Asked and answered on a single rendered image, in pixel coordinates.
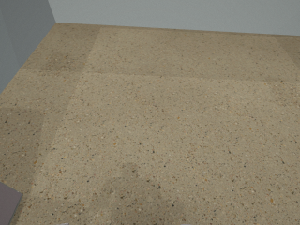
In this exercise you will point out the fridge door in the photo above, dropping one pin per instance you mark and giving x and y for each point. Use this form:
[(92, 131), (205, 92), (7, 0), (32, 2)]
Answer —
[(8, 201)]

